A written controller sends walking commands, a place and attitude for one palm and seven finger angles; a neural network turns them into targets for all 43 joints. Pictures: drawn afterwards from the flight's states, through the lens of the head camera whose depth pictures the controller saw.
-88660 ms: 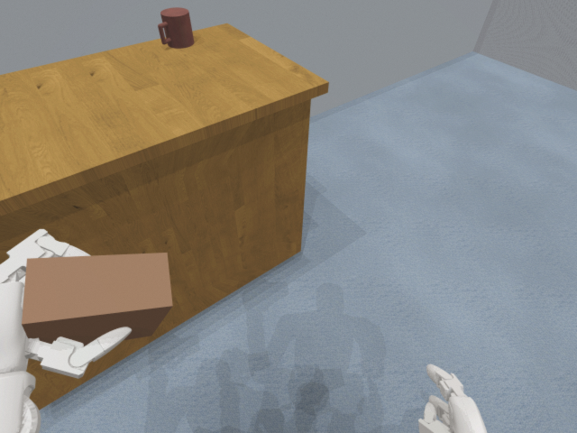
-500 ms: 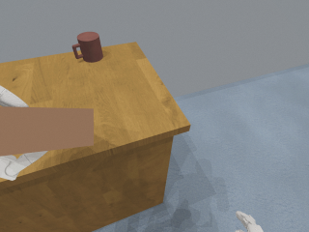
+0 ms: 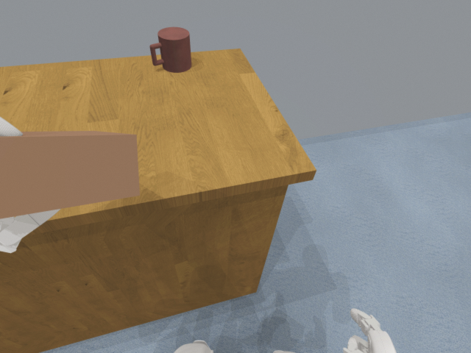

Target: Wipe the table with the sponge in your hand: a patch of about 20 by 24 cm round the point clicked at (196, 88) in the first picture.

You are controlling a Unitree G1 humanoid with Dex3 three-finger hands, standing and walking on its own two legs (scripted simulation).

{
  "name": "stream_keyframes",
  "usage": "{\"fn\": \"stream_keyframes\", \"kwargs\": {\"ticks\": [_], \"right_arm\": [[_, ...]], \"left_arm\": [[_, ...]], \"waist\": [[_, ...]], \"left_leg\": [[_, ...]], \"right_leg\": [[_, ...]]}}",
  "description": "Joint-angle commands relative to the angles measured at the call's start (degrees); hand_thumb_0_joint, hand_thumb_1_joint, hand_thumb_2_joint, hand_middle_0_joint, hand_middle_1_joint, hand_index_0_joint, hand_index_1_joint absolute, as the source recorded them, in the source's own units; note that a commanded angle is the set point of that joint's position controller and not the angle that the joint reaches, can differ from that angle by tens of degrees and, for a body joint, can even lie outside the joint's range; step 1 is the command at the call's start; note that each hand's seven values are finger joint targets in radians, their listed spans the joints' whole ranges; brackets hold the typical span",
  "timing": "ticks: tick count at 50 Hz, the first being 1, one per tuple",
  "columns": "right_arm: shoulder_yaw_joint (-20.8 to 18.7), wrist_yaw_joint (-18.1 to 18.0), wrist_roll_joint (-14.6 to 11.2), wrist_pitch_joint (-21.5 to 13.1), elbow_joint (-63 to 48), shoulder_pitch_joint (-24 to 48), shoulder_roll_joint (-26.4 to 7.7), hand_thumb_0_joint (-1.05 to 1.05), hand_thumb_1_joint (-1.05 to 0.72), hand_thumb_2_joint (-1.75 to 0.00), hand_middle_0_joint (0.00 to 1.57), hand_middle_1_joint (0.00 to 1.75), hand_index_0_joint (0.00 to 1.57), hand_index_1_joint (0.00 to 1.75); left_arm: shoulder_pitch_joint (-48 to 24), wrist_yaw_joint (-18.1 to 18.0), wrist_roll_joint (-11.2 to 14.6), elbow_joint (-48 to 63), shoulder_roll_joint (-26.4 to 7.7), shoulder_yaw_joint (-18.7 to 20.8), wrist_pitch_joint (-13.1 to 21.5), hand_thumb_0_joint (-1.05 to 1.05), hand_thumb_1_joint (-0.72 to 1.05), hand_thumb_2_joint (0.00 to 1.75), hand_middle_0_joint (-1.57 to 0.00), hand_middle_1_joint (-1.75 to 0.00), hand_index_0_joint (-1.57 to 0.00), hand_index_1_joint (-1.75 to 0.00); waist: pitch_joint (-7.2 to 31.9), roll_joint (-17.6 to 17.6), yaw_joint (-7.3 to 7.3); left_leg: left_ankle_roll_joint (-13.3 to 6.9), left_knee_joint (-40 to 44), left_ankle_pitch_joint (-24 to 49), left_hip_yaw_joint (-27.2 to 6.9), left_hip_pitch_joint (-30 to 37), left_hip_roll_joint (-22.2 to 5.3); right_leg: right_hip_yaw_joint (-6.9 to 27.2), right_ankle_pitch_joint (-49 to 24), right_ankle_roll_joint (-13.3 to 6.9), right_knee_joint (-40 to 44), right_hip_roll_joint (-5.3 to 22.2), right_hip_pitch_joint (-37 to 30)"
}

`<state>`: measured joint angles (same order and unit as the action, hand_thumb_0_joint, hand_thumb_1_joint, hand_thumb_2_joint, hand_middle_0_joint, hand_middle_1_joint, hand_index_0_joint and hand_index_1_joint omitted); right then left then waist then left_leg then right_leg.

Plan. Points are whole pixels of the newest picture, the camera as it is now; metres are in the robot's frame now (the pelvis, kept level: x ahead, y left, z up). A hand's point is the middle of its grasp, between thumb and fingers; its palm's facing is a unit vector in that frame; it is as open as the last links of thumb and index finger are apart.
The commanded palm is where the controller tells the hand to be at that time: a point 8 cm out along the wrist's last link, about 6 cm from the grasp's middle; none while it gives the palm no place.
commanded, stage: step back with the hand held close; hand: left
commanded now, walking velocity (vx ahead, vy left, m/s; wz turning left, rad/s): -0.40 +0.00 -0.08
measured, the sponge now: (73, 161) +0.24 +0.20 +0.26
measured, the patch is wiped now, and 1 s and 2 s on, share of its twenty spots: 1.00 1.00 1.00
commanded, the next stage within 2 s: stop stepping back and stand still in 0.38 s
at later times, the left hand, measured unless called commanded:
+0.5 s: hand out of the picture +0.15 +0.20 +0.29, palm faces +0.34 -0.87 -0.35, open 9.8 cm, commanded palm +0.08 +0.26 +0.30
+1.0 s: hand out of the picture -0.02 +0.22 +0.28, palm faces +0.44 -0.83 -0.34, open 9.8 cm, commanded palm -0.06 +0.28 +0.30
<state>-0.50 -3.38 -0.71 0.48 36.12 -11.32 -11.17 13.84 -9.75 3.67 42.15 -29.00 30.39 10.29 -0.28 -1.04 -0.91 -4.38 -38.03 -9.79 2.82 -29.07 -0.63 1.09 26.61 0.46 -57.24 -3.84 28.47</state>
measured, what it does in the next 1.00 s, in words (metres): walks backwards: right foot, then left foot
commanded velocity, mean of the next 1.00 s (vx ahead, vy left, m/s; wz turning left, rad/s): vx -0.03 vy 0.00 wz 0.03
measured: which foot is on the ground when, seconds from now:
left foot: down 0.00-0.18, up 0.20-0.32, down 0.34-0.62, up 0.64-0.82, down 0.84-1.00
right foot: up 0.00-0.16, down 0.18-0.36, up 0.38-0.60, down 0.62-1.00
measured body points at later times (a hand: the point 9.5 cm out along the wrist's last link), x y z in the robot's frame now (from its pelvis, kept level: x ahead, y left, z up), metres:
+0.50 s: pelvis -0.12 +0.00 +0.02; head -0.09 +0.02 +0.47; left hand +0.12 +0.25 +0.30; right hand +0.02 -0.27 -0.05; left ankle -0.01 +0.08 -0.72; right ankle -0.13 -0.13 -0.68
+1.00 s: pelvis -0.24 +0.00 +0.00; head -0.29 +0.00 +0.45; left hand -0.04 +0.26 +0.29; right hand -0.11 -0.24 -0.08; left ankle -0.20 +0.15 -0.71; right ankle -0.21 -0.07 -0.72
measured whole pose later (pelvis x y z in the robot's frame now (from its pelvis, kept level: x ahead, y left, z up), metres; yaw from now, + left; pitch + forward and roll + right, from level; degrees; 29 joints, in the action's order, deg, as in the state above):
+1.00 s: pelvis -0.24 +0.00 +0.00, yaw -3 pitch -2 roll -1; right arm 1.1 -3.2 -0.8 -2.9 34.5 -17.0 -11.9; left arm 17.1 -8.0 2.9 33.6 -25.1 25.2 5.7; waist 6.1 -1.7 3.0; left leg -0.3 -43.6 -25.9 -1.6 -21.2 -3.6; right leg -5.3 20.6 -3.2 -37.0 -2.5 18.5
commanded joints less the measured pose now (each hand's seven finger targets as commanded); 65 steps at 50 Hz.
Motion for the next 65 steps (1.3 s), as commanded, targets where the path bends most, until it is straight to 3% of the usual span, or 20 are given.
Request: {"fn": "stream_keyframes", "kwargs": {"ticks": [1,6,9,11,15,18,21,28,32,35,39,43,47,48,49,50,52,57,60,65], "right_arm": [[-2.0,0.02,-0.18,-5.55,-7.31,4.41,-7.01,0.0,-0.9,-0.9,0.2,0.3,0.2,0.3],[-1.32,0.63,0.11,-5.35,-8.64,6.06,-7.56,0.0,-0.9,-0.9,0.2,0.3,0.2,0.3],[-0.29,0.57,-0.12,-3.83,-9.46,7.68,-4.83,0.0,-0.9,-0.9,0.2,0.3,0.2,0.3],[-1.65,0.0,-1.22,-3.87,-10.83,9.31,-4.68,0.0,-0.9,-0.9,0.2,0.3,0.2,0.3],[-0.74,-1.15,-1.42,-2.13,-9.78,7.58,-4.82,0.0,-0.9,-0.9,0.2,0.3,0.2,0.3],[-3.32,-0.14,-1.8,-2.63,-8.76,6.0,-8.68,0.0,-0.9,-0.9,0.2,0.3,0.2,0.3],[-3.56,0.84,-0.55,-4.83,-8.12,3.39,-7.69,0.0,-0.9,-0.9,0.2,0.3,0.2,0.3],[-2.02,0.69,-0.21,-5.9,-11.69,6.83,-8.33,0.0,-0.9,-0.9,0.2,0.3,0.2,0.3],[-2.18,0.09,0.01,-4.71,-8.56,4.65,-8.37,0.0,-0.9,-0.9,0.2,0.3,0.2,0.3],[-1.93,-0.95,-0.89,-3.83,-5.38,4.68,-7.9,0.0,-0.9,-0.9,0.2,0.3,0.2,0.3],[-0.05,-2.31,-0.68,-4.1,-6.72,5.82,-7.37,0.0,-0.9,-0.9,0.2,0.3,0.2,0.3],[-0.92,-1.71,-0.97,-4.82,-10.07,4.18,-8.96,0.0,-0.9,-0.9,0.2,0.3,0.2,0.3],[-0.28,0.2,-0.15,-5.89,-10.49,6.52,-8.02,0.0,-0.9,-0.9,0.2,0.3,0.2,0.3],[-0.62,0.16,0.55,-5.84,-10.25,6.79,-8.05,0.0,-0.9,-0.9,0.2,0.3,0.2,0.3],[-1.42,0.34,0.38,-5.51,-9.95,5.76,-7.24,0.0,-0.9,-0.9,0.2,0.3,0.2,0.3],[-1.68,0.47,-0.16,-6.45,-8.62,4.86,-8.12,0.0,-0.9,-0.9,0.2,0.3,0.2,0.3],[-1.34,0.58,0.06,-6.6,-6.35,3.99,-6.86,0.0,-0.9,-0.9,0.2,0.3,0.2,0.3],[0.15,-1.78,-0.22,-6.95,-7.1,5.36,-6.23,0.0,-0.9,-0.9,0.2,0.3,0.2,0.3],[-0.19,-1.63,-0.18,-7.14,-8.23,4.21,-8.73,0.0,-0.9,-0.9,0.2,0.3,0.2,0.3],[0.13,0.35,-0.88,-7.18,-9.21,6.71,-7.06,0.0,-0.9,-0.9,0.2,0.3,0.2,0.3]], "left_arm": [[-12.88,-0.44,1.07,2.46,-5.89,1.66,0.85,0.0,0.1,1.3,-1.2,-1.6,-1.2,-1.6],[-10.15,1.51,1.62,6.18,-4.33,-1.83,1.08,0.0,0.1,1.3,-1.2,-1.6,-1.2,-1.6],[-7.15,1.42,1.38,12.7,-11.02,3.1,4.81,0.0,0.1,1.3,-1.2,-1.6,-1.2,-1.6],[-4.86,1.51,1.09,14.14,-12.54,5.89,5.17,0.0,0.1,1.3,-1.2,-1.6,-1.2,-1.6],[-1.59,0.72,1.75,6.74,-9.09,5.1,3.97,0.0,0.1,1.3,-1.2,-1.6,-1.2,-1.6],[-5.06,1.16,3.47,5.48,-8.16,4.59,4.35,0.0,0.1,1.3,-1.2,-1.6,-1.2,-1.6],[-3.3,1.1,1.88,6.65,-9.35,5.36,3.34,0.0,0.1,1.3,-1.2,-1.6,-1.2,-1.6],[3.97,-0.01,1.39,15.23,-9.34,5.47,1.4,0.0,0.1,1.3,-1.2,-1.6,-1.2,-1.6],[-9.61,-0.37,0.27,10.55,-12.06,4.97,-0.22,0.0,0.1,1.3,-1.2,-1.6,-1.2,-1.6],[-13.47,0.56,0.25,-4.32,-7.69,0.63,-2.45,0.0,0.1,1.3,-1.2,-1.6,-1.2,-1.6],[-15.77,0.77,0.27,-7.08,-5.61,-3.87,-2.48,0.0,0.1,1.3,-1.2,-1.6,-1.2,-1.6],[-8.18,0.51,0.81,1.94,-8.48,1.46,-1.98,0.0,0.1,1.3,-1.2,-1.6,-1.2,-1.6],[-6.92,0.65,-0.41,6.78,-8.61,2.42,-0.83,0.0,0.1,1.3,-1.2,-1.6,-1.2,-1.6],[-6.57,0.66,-0.9,5.17,-8.36,2.2,-0.56,0.0,0.1,1.3,-1.2,-1.6,-1.2,-1.6],[-7.47,0.86,-1.0,3.75,-9.67,3.23,-0.48,0.0,0.1,1.3,-1.2,-1.6,-1.2,-1.6],[-13.41,1.05,-0.51,6.18,-9.37,2.37,0.85,0.0,0.1,1.3,-1.2,-1.6,-1.2,-1.6],[-16.64,1.51,-0.67,4.77,-9.6,2.2,1.07,0.0,0.1,1.3,-1.2,-1.6,-1.2,-1.6],[-15.69,0.37,0.13,-1.98,-5.2,-2.45,0.08,0.0,0.1,1.3,-1.2,-1.6,-1.2,-1.6],[-16.26,-0.12,-0.26,1.12,-5.61,-0.99,0.1,0.0,0.1,1.3,-1.2,-1.6,-1.2,-1.6],[-7.12,0.99,-0.19,-2.37,-6.15,0.5,-1.49,0.0,0.1,1.3,-1.2,-1.6,-1.2,-1.6]], "waist": [[10.93,-8.52,1.95],[13.03,-9.58,0.74],[11.52,10.09,0.81],[11.26,15.89,0.57],[10.06,1.62,2.6],[14.07,-12.13,1.9],[18.53,-12.8,1.54],[10.98,-16.16,0.72],[5.12,12.48,2.48],[2.61,10.63,4.13],[1.83,3.33,2.64],[10.61,-12.54,0.76],[1.15,-11.88,0.24],[-0.13,-3.39,-0.43],[0.35,13.83,-0.31],[2.46,14.33,1.43],[1.51,3.04,3.41],[3.03,2.76,2.58],[3.06,-15.63,1.18],[-0.54,-9.17,-0.03]], "left_leg": [[-2.16,22.72,-2.95,-17.11,13.55,-17.12],[2.67,19.94,-3.0,-10.18,13.93,-12.87],[7.6,-8.48,-7.95,0.12,12.81,-2.49],[6.63,-19.16,-12.44,-4.31,1.81,-1.63],[6.21,2.81,0.94,-2.37,6.99,-1.14],[0.13,16.44,48.45,-15.86,23.54,-17.33],[-1.63,15.99,46.63,-16.93,27.49,-16.22],[1.81,26.73,-22.85,-10.0,-2.14,-9.19],[6.15,-29.7,-13.04,-7.24,2.5,0.7],[4.42,-20.42,-9.09,-4.98,11.29,-3.67],[1.69,3.6,-19.17,1.58,15.09,-1.29],[-2.84,23.61,-33.0,-15.99,5.26,-11.69],[-1.26,18.23,-38.11,-12.64,-13.09,-9.69],[0.63,3.54,-32.91,-7.33,-16.38,-4.64],[2.5,-18.96,-24.36,-1.82,-18.42,0.2],[3.08,-31.12,-15.87,-5.7,-14.34,-0.56],[2.94,-27.97,-11.77,-6.85,-4.38,-4.12],[1.49,3.69,-14.4,1.85,21.01,-2.67],[-4.44,23.77,-34.44,-20.58,15.88,-14.61],[-0.22,16.95,-31.33,-10.58,-6.72,-9.95]], "right_leg": [[0.99,3.2,0.56,2.24,1.81,-2.47],[-0.82,-4.68,-2.23,30.89,2.95,-14.15],[12.89,-33.32,-8.7,43.79,20.8,-7.78],[10.66,-55.28,-9.25,36.27,22.37,-13.99],[5.5,-63.66,-5.47,23.38,17.8,-18.24],[1.93,0.93,-0.09,8.08,1.57,-5.15],[2.62,4.47,0.7,5.15,0.69,-1.25],[-4.88,-1.81,-2.01,22.77,0.84,-24.61],[26.04,7.85,-13.37,53.35,27.25,2.7],[9.33,12.71,-6.98,47.17,19.5,7.9],[5.0,17.09,-5.63,40.7,15.4,1.83],[-10.26,0.38,-0.41,9.95,-0.25,-15.64],[-6.43,-0.27,-1.5,20.39,0.97,-25.73],[0.48,3.17,-4.32,30.89,4.39,-27.65],[24.81,13.01,-10.06,44.11,17.65,-24.38],[35.64,11.1,-11.2,50.23,24.35,-19.32],[24.91,15.99,-11.7,48.17,22.38,-6.62],[7.99,16.56,-8.49,39.15,16.06,1.04],[-6.14,4.41,-1.0,13.62,0.92,-1.32],[-3.67,-3.14,-0.91,25.72,2.71,-22.74]]}}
